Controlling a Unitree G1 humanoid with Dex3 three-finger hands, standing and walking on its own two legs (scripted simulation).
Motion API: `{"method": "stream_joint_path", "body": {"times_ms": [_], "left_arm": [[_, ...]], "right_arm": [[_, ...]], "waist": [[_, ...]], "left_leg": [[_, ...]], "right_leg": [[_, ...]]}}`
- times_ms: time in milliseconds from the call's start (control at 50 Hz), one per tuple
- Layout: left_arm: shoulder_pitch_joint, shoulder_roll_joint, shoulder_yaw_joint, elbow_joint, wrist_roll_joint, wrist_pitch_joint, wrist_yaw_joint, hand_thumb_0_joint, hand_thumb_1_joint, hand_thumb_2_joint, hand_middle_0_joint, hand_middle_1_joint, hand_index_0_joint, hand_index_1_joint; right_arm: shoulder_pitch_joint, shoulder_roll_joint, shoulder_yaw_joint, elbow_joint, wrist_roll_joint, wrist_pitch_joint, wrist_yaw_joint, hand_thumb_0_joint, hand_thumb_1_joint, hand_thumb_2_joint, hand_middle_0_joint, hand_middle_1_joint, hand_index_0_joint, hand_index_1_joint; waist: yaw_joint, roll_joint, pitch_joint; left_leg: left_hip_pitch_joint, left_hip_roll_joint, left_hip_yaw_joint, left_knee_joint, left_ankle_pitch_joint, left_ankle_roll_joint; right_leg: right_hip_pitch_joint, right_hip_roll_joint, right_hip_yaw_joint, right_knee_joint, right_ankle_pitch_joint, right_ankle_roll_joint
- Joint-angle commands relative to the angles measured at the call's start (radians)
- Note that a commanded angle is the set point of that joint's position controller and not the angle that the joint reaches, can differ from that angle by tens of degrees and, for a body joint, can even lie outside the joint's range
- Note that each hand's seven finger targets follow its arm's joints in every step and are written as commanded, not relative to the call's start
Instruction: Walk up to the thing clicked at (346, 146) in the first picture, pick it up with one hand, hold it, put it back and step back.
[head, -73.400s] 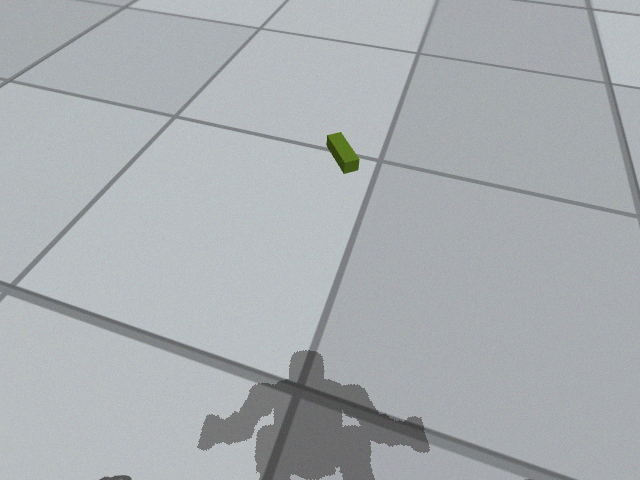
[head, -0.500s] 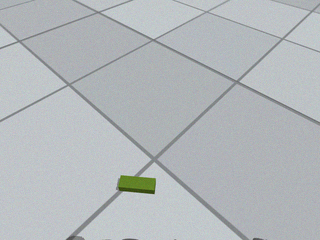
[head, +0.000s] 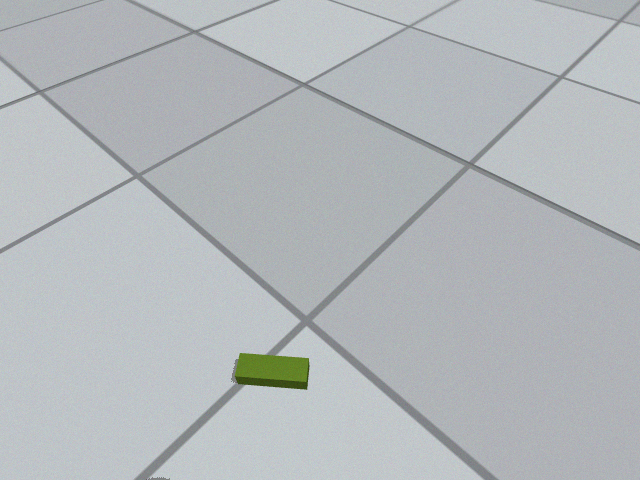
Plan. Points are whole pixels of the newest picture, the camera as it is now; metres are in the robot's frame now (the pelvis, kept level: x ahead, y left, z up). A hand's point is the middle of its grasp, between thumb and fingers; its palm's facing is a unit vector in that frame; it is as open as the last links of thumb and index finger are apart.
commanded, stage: stand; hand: left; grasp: from above
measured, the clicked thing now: (273, 371) +0.51 +0.18 -0.75
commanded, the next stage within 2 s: step back in 1.44 s
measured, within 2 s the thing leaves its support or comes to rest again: neither
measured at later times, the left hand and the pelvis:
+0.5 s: hand out of the picture +0.08 +0.23 -0.15, palm faces +0.01 -0.94 -0.34, open 7.4 cm; pelvis +0.01 -0.01 +0.00, yaw +0 degrees
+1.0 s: hand out of the picture +0.09 +0.23 -0.15, palm faces -0.01 -0.94 -0.35, open 7.4 cm; pelvis +0.01 -0.02 +0.00, yaw +0 degrees
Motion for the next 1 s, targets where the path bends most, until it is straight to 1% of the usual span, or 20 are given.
{"method": "stream_joint_path", "body": {"times_ms": [0, 40, 60, 120, 200, 220, 260, 320, 360, 420, 480, 500, 580, 640, 660, 700, 780, 860, 880, 980], "left_arm": [[-0.052, 0.197, 0.032, -0.057, -0.006, -0.023, 0.012, 0.000, 0.900, 0.900, -0.200, -0.300, -0.200, -0.301], [-0.057, 0.199, 0.033, -0.049, -0.008, -0.020, 0.012, 0.000, 0.900, 0.900, -0.200, -0.300, -0.200, -0.301], [-0.056, 0.197, 0.032, -0.049, -0.008, -0.022, 0.012, 0.000, 0.900, 0.900, -0.200, -0.300, -0.200, -0.301], [-0.059, 0.198, 0.031, -0.042, -0.009, -0.020, 0.009, 0.000, 0.900, 0.900, -0.200, -0.300, -0.200, -0.301], [-0.070, 0.198, 0.031, -0.042, -0.010, -0.020, 0.009, 0.000, 0.900, 0.900, -0.200, -0.300, -0.200, -0.301], [-0.069, 0.203, 0.031, -0.042, -0.010, -0.021, 0.007, 0.000, 0.900, 0.900, -0.200, -0.300, -0.200, -0.301], [-0.074, 0.203, 0.031, -0.044, -0.009, -0.024, 0.007, 0.000, 0.900, 0.900, -0.200, -0.300, -0.200, -0.301], [-0.087, 0.205, 0.032, -0.043, -0.010, -0.021, 0.006, 0.000, 0.900, 0.900, -0.200, -0.300, -0.200, -0.301], [-0.093, 0.212, 0.033, -0.045, -0.011, -0.024, 0.006, 0.000, 0.900, 0.900, -0.200, -0.300, -0.200, -0.301], [-0.097, 0.214, 0.032, -0.042, -0.012, -0.022, 0.005, 0.000, 0.900, 0.900, -0.200, -0.300, -0.200, -0.301], [-0.106, 0.219, 0.032, -0.047, -0.011, -0.023, 0.003, 0.000, 0.900, 0.900, -0.200, -0.300, -0.200, -0.301], [-0.104, 0.218, 0.032, -0.045, -0.012, -0.022, 0.002, 0.000, 0.900, 0.900, -0.200, -0.300, -0.200, -0.301], [-0.097, 0.218, 0.030, -0.045, -0.011, -0.024, 0.000, 0.000, 0.900, 0.900, -0.200, -0.300, -0.200, -0.301], [-0.111, 0.226, 0.031, -0.050, -0.013, -0.024, -0.001, 0.000, 0.900, 0.900, -0.200, -0.300, -0.200, -0.301], [-0.102, 0.222, 0.027, -0.050, -0.012, -0.024, -0.002, 0.000, 0.900, 0.900, -0.200, -0.300, -0.200, -0.301], [-0.099, 0.224, 0.026, -0.050, -0.011, -0.026, -0.001, 0.000, 0.900, 0.900, -0.200, -0.300, -0.200, -0.301], [-0.105, 0.230, 0.025, -0.050, -0.015, -0.026, -0.003, 0.000, 0.900, 0.900, -0.200, -0.300, -0.200, -0.301], [-0.108, 0.236, 0.025, -0.050, -0.015, -0.027, -0.003, 0.000, 0.900, 0.900, -0.200, -0.300, -0.200, -0.301], [-0.108, 0.238, 0.025, -0.054, -0.014, -0.028, -0.003, 0.000, 0.900, 0.900, -0.200, -0.300, -0.200, -0.301], [-0.100, 0.236, 0.023, -0.054, -0.016, -0.030, -0.003, 0.000, 0.900, 0.900, -0.200, -0.300, -0.200, -0.300]], "right_arm": [[-0.042, -0.182, -0.024, -0.061, 0.004, -0.022, -0.017, 0.000, -0.900, -0.900, 0.200, 0.300, 0.200, 0.300], [-0.041, -0.179, -0.020, -0.055, 0.004, -0.020, -0.018, 0.000, -0.900, -0.900, 0.200, 0.300, 0.200, 0.300], [-0.044, -0.185, -0.020, -0.057, 0.005, -0.021, -0.018, 0.000, -0.900, -0.900, 0.200, 0.300, 0.200, 0.300], [-0.046, -0.185, -0.016, -0.051, 0.005, -0.022, -0.018, 0.000, -0.900, -0.900, 0.200, 0.300, 0.200, 0.300], [-0.048, -0.190, -0.016, -0.049, 0.007, -0.023, -0.019, 0.000, -0.900, -0.900, 0.200, 0.300, 0.200, 0.300], [-0.041, -0.188, -0.014, -0.045, 0.008, -0.023, -0.019, 0.000, -0.900, -0.900, 0.200, 0.300, 0.200, 0.300], [-0.054, -0.195, -0.014, -0.048, 0.008, -0.025, -0.018, 0.000, -0.900, -0.900, 0.200, 0.300, 0.200, 0.300], [-0.064, -0.197, -0.012, -0.049, 0.008, -0.023, -0.019, 0.000, -0.900, -0.900, 0.200, 0.300, 0.200, 0.300], [-0.056, -0.193, -0.011, -0.046, 0.008, -0.025, -0.019, 0.000, -0.900, -0.900, 0.200, 0.300, 0.200, 0.300], [-0.055, -0.196, -0.010, -0.042, 0.008, -0.022, -0.018, 0.000, -0.900, -0.900, 0.200, 0.300, 0.200, 0.300], [-0.064, -0.197, -0.009, -0.045, 0.008, -0.022, -0.016, 0.000, -0.900, -0.900, 0.200, 0.300, 0.200, 0.300], [-0.062, -0.202, -0.009, -0.045, 0.008, -0.023, -0.016, 0.000, -0.900, -0.900, 0.200, 0.300, 0.200, 0.300], [-0.072, -0.208, -0.011, -0.047, 0.010, -0.026, -0.015, 0.000, -0.900, -0.900, 0.200, 0.300, 0.200, 0.300], [-0.064, -0.206, -0.008, -0.042, 0.010, -0.027, -0.014, 0.000, -0.900, -0.900, 0.200, 0.300, 0.200, 0.300], [-0.075, -0.208, -0.008, -0.044, 0.010, -0.026, -0.013, 0.000, -0.900, -0.900, 0.200, 0.300, 0.200, 0.300], [-0.074, -0.212, -0.010, -0.045, 0.010, -0.026, -0.013, 0.000, -0.900, -0.900, 0.200, 0.300, 0.200, 0.300], [-0.069, -0.216, -0.009, -0.043, 0.010, -0.026, -0.012, 0.000, -0.900, -0.900, 0.200, 0.300, 0.200, 0.300], [-0.062, -0.213, -0.006, -0.040, 0.011, -0.022, -0.009, 0.000, -0.900, -0.900, 0.200, 0.300, 0.200, 0.300], [-0.067, -0.213, -0.007, -0.042, 0.011, -0.022, -0.010, 0.000, -0.900, -0.900, 0.200, 0.300, 0.200, 0.300], [-0.072, -0.217, -0.006, -0.042, 0.011, -0.025, -0.010, 0.000, -0.900, -0.900, 0.200, 0.300, 0.200, 0.300]], "waist": [[0.001, -0.018, -0.050], [0.003, -0.016, -0.038], [0.004, -0.018, -0.052], [0.005, -0.020, -0.034], [0.003, -0.021, -0.046], [0.003, -0.029, -0.034], [0.001, -0.016, -0.062], [0.002, -0.014, -0.057], [-0.003, -0.029, -0.071], [-0.004, -0.029, -0.046], [-0.002, -0.025, -0.040], [-0.003, -0.007, -0.050], [0.001, -0.012, -0.065], [-0.004, -0.016, -0.057], [0.003, -0.017, -0.057], [0.001, -0.017, -0.082], [-0.005, -0.017, -0.083], [-0.007, -0.027, -0.059], [-0.007, -0.021, -0.076], [-0.003, -0.022, -0.083]], "left_leg": [[-0.023, 0.104, -0.089, -0.083, 0.086, 0.025], [-0.039, 0.104, -0.091, -0.091, 0.077, 0.025], [-0.026, 0.106, -0.088, -0.085, 0.108, 0.026], [-0.024, 0.110, -0.089, -0.095, 0.093, 0.023], [-0.018, 0.115, -0.083, -0.090, 0.137, 0.021], [-0.027, 0.114, -0.083, -0.097, 0.126, 0.018], [-0.004, 0.116, -0.080, -0.089, 0.146, 0.021], [-0.007, 0.118, -0.079, -0.095, 0.136, 0.020], [0.007, 0.121, -0.074, -0.092, 0.163, 0.020], [-0.022, 0.118, -0.075, -0.105, 0.109, 0.016], [-0.030, 0.119, -0.075, -0.109, 0.111, 0.014], [-0.025, 0.120, -0.073, -0.109, 0.096, 0.017], [-0.001, 0.127, -0.077, -0.105, 0.143, 0.018], [-0.017, 0.127, -0.076, -0.112, 0.130, 0.013], [-0.014, 0.128, -0.076, -0.106, 0.132, 0.015], [0.002, 0.128, -0.072, -0.099, 0.157, 0.015], [-0.002, 0.127, -0.069, -0.103, 0.149, 0.015], [-0.022, 0.124, -0.072, -0.109, 0.100, 0.016], [-0.007, 0.127, -0.069, -0.105, 0.130, 0.016], [0.003, 0.130, -0.067, -0.100, 0.173, 0.015]], "right_leg": [[0.004, -0.091, 0.102, -0.084, 0.040, -0.029], [0.013, -0.087, 0.095, -0.083, 0.036, -0.027], [0.025, -0.093, 0.100, -0.085, 0.072, -0.028], [0.005, -0.086, 0.095, -0.090, 0.045, -0.029], [0.022, -0.089, 0.098, -0.092, 0.081, -0.029], [0.016, -0.086, 0.097, -0.093, 0.063, -0.029], [0.026, -0.089, 0.097, -0.091, 0.108, -0.027], [0.018, -0.087, 0.095, -0.094, 0.098, -0.028], [0.027, -0.092, 0.100, -0.090, 0.132, -0.031], [0.020, -0.086, 0.100, -0.105, 0.065, -0.029], [0.019, -0.087, 0.100, -0.102, 0.054, -0.032], [0.019, -0.088, 0.103, -0.102, 0.052, -0.033], [0.021, -0.087, 0.097, -0.096, 0.089, -0.033], [0.022, -0.086, 0.101, -0.099, 0.069, -0.033], [0.017, -0.085, 0.097, -0.101, 0.069, -0.033], [0.030, -0.091, 0.099, -0.097, 0.113, -0.034], [0.036, -0.092, 0.103, -0.097, 0.116, -0.036], [0.019, -0.087, 0.103, -0.108, 0.049, -0.033], [0.027, -0.093, 0.106, -0.103, 0.091, -0.037], [0.035, -0.092, 0.100, -0.095, 0.146, -0.037]]}}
